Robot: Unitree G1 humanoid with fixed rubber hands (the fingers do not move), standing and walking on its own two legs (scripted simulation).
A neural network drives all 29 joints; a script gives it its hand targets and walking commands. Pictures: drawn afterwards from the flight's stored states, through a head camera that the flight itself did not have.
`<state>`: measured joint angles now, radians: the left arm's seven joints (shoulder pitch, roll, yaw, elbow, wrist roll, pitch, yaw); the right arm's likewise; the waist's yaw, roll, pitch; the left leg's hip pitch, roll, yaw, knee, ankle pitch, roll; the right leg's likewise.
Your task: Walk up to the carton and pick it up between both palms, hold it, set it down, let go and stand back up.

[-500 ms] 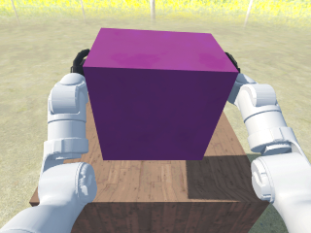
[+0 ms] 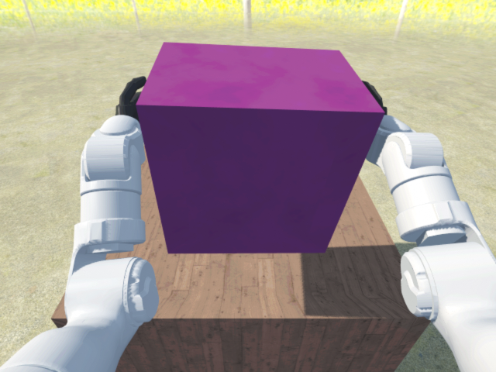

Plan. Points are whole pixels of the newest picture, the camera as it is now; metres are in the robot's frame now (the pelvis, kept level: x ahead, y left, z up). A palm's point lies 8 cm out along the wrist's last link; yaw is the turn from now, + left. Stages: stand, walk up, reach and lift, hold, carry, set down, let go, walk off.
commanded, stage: hold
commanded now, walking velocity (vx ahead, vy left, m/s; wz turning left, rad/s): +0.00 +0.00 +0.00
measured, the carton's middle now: (250, 155) +0.38 +0.01 +0.22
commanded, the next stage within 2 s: none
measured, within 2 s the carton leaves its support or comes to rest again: neither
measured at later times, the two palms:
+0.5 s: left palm (127, 131) +0.37 +0.20 +0.27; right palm (365, 128) +0.38 -0.16 +0.27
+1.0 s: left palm (134, 128) +0.37 +0.19 +0.27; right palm (371, 128) +0.38 -0.17 +0.27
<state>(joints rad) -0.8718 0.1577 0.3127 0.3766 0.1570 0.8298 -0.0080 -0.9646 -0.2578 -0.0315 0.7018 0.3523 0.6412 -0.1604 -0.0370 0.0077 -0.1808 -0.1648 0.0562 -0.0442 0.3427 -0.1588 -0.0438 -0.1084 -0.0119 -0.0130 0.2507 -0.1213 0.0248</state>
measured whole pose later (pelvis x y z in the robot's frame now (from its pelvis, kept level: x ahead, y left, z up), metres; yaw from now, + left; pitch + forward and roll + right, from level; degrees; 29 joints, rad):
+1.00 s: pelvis +0.01 +0.00 +0.00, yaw +0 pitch -1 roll -1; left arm -0.84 0.16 0.29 0.35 0.15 0.84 -0.01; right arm -0.95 -0.27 0.00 0.68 0.37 0.65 -0.17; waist -0.05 0.01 -0.18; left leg -0.15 0.06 -0.05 0.34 -0.17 -0.05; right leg -0.09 -0.01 -0.02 0.24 -0.12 0.03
